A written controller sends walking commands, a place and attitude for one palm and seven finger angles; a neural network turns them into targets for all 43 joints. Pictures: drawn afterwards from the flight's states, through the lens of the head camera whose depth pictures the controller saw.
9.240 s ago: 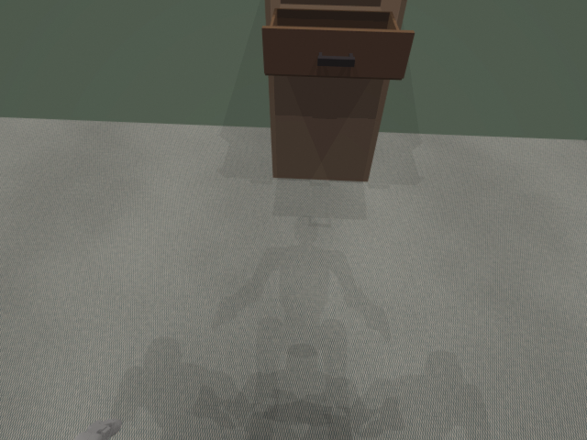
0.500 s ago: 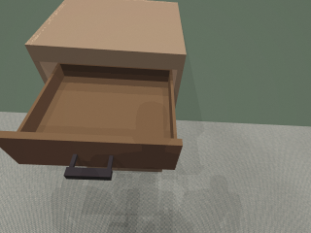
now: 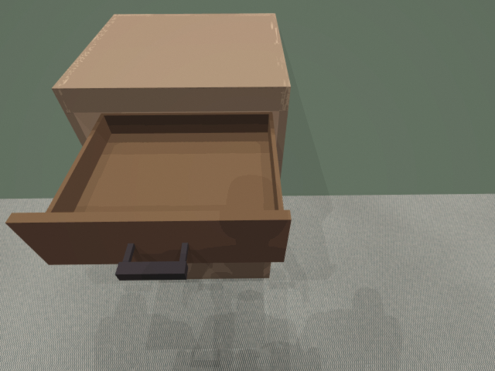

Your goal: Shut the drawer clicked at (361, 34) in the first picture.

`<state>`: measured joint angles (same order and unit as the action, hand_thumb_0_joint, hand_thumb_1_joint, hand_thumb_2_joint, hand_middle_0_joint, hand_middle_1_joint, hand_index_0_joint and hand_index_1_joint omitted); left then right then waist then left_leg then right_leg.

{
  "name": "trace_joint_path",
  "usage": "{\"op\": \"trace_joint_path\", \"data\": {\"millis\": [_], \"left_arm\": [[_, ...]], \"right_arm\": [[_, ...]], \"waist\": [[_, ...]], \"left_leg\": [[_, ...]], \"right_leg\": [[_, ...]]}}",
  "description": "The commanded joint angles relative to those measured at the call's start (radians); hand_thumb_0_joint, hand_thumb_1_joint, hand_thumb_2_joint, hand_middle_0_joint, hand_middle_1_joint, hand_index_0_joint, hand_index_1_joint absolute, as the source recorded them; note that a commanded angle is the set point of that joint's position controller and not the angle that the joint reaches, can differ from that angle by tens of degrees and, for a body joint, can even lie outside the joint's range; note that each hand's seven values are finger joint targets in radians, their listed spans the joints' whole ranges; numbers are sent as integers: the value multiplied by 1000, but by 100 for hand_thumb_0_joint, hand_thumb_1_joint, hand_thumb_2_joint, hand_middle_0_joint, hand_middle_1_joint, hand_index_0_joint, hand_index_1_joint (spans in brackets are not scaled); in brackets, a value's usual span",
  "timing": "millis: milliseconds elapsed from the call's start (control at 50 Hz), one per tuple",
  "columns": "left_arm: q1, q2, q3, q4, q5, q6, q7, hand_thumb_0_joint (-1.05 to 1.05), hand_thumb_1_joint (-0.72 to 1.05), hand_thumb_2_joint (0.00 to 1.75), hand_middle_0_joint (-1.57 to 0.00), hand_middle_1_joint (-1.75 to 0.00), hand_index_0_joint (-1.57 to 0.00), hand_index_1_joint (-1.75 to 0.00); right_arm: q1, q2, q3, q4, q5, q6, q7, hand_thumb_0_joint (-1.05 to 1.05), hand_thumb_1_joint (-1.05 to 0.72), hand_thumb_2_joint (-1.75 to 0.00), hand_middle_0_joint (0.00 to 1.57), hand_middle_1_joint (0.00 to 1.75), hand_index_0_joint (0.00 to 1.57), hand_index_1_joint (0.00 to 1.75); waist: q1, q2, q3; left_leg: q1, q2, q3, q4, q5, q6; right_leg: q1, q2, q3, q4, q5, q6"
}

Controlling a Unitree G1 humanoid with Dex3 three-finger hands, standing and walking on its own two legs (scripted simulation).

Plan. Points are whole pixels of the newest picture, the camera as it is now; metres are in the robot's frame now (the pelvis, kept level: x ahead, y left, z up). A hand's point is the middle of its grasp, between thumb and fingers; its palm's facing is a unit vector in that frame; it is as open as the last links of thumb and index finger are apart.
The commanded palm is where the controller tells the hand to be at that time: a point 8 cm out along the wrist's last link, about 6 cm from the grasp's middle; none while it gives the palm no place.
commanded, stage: come to a stop and stand still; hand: left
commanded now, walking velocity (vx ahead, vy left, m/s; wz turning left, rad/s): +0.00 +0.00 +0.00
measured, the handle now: (155, 259) +0.29 +0.18 +0.02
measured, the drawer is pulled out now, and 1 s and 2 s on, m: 0.30 0.30 0.30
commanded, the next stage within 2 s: look again from close up in 0.42 s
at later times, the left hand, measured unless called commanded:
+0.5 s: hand out of the picture -0.01 +0.19 -0.17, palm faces +0.02 -0.98 -0.18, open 7.4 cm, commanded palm none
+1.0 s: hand out of the picture +0.03 +0.19 -0.17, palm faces +0.02 -0.99 -0.16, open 7.4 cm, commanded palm none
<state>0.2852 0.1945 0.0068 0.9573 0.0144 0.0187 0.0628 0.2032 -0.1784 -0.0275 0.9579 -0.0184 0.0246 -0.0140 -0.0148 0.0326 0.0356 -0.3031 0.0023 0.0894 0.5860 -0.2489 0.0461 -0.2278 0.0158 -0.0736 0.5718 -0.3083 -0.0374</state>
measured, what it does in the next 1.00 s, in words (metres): stands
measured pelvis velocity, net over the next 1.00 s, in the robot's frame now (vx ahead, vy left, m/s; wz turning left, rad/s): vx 0.03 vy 0.03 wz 0.01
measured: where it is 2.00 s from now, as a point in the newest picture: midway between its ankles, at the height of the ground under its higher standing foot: outside the picture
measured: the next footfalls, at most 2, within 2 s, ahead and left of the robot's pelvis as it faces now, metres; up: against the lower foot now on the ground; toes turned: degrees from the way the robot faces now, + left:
none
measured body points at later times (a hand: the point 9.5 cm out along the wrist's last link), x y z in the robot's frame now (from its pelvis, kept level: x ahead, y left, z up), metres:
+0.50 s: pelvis -0.01 +0.02 +0.01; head +0.00 +0.04 +0.46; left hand -0.01 +0.25 -0.16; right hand +0.00 -0.20 -0.14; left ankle +0.05 +0.08 -0.73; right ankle +0.00 -0.10 -0.73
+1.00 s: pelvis +0.03 +0.03 +0.01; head +0.04 +0.05 +0.46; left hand +0.03 +0.24 -0.16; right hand +0.05 -0.20 -0.14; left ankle +0.05 +0.08 -0.73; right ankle +0.00 -0.10 -0.73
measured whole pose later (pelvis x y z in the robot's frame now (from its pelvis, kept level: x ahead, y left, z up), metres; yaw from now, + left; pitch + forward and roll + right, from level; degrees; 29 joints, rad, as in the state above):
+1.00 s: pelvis +0.03 +0.03 +0.01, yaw +0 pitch -1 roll -1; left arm 0.31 0.15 -0.02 1.08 0.01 -0.01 0.05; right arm 0.25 -0.16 0.01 1.11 -0.01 -0.03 -0.02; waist 0.00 -0.03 0.02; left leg -0.21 -0.05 0.10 0.42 -0.21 0.09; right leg -0.13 -0.03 -0.06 0.41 -0.27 0.01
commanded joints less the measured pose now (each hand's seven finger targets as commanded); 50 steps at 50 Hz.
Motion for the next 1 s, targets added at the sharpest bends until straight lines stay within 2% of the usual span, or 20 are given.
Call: {"op": "trace_joint_path", "data": {"millis": [0,20,60,100,160,220,320,400,460,560,620,720,760,880,980], "left_arm": [[-42,132,23,-94,6,-19,-5,0,90,90,-20,-30,-20,-30],[-37,133,24,-99,6,-18,-6,0,90,90,-20,-30,-20,-30],[-22,125,23,-99,5,-15,-9,0,90,90,-20,-30,-20,-30],[8,117,20,-94,5,-15,-11,0,90,90,-20,-30,-20,-30],[45,106,16,-76,4,-18,-18,0,90,90,-20,-30,-20,-30],[57,98,13,-61,5,-22,-20,0,90,90,-20,-30,-20,-30],[58,86,7,-38,4,-30,-22,0,90,90,-20,-30,-20,-30],[66,72,1,-10,3,-32,-22,0,90,90,-20,-30,-20,-30],[94,59,-3,16,4,-34,-22,0,90,90,-20,-30,-20,-30],[120,47,-11,53,5,-38,-20,0,90,90,-20,-30,-20,-30],[123,41,-14,68,5,-43,-18,0,90,90,-20,-30,-20,-30],[126,39,-15,87,3,-43,-15,0,90,90,-20,-30,-20,-30],[128,41,-14,94,3,-41,-15,0,90,90,-20,-30,-20,-30],[120,44,-13,102,1,-41,-12,0,90,90,-20,-30,-20,-30],[108,46,-12,103,0,-37,-12,0,90,90,-20,-30,-20,-30]], "right_arm": [[51,-89,-16,-59,-3,-5,11,0,-90,-90,20,30,20,30],[62,-93,-15,-57,-5,-6,13,0,-90,-90,20,30,20,30],[77,-103,-11,-56,-9,-12,12,0,-90,-90,20,30,20,30],[66,-112,-7,-58,-8,-19,11,0,-90,-90,20,30,20,30],[63,-125,-5,-52,-5,-30,9,0,-90,-90,20,30,20,30],[77,-124,-4,-36,-2,-33,9,0,-90,-90,20,30,20,30],[114,-106,-1,-2,1,-34,8,0,-90,-90,20,30,20,30],[131,-99,2,23,4,-38,6,0,-90,-90,20,30,20,30],[126,-101,3,40,5,-41,5,0,-90,-90,20,30,20,30],[121,-96,6,64,11,-48,2,0,-90,-90,20,30,20,30],[122,-89,10,78,13,-51,1,0,-90,-90,20,30,20,30],[113,-88,15,97,15,-56,-2,0,-90,-90,20,30,20,30],[108,-90,15,103,15,-59,-4,0,-90,-90,20,30,20,30],[102,-88,20,119,17,-62,-8,0,-90,-90,20,30,20,30],[106,-90,21,128,16,-60,-8,0,-90,-90,20,30,20,30]], "waist": [[-21,-109,117],[-19,-98,125],[-8,-25,119],[14,11,102],[36,39,28],[33,4,-3],[15,-41,1],[10,-20,21],[15,6,22],[18,-15,14],[12,-50,4],[13,-43,2],[18,-21,3],[19,-43,-1],[19,-31,15]], "left_leg": [[3,54,-115,-56,-140,-17],[-20,58,-125,-74,-158,-13],[-62,81,-172,-162,-207,0],[-127,104,-228,-241,-267,14],[-135,132,-275,-314,-296,27],[-109,121,-257,-307,-284,23],[-43,99,-211,-263,-212,11],[-24,110,-225,-287,-209,14],[-11,121,-237,-312,-208,18],[29,126,-231,-316,-137,22],[68,115,-206,-283,-49,19],[107,116,-195,-274,46,19],[117,121,-196,-280,81,19],[143,112,-174,-249,196,17],[140,114,-179,-263,175,14]], "right_leg": [[-244,-170,210,-246,-283,-66],[-243,-160,203,-238,-299,-63],[-198,-125,167,-186,-266,-46],[-115,-92,133,-141,-197,-28],[-10,-73,90,-95,-99,-16],[6,-87,98,-124,-93,-18],[-49,-117,133,-190,-122,-22],[-64,-108,117,-188,-89,-15],[-54,-101,102,-179,-42,-9],[-34,-107,96,-186,31,-1],[-28,-118,108,-204,69,-1],[-16,-122,102,-208,105,4],[-9,-121,97,-205,115,7],[23,-131,101,-214,176,9],[27,-130,93,-220,147,10]]}}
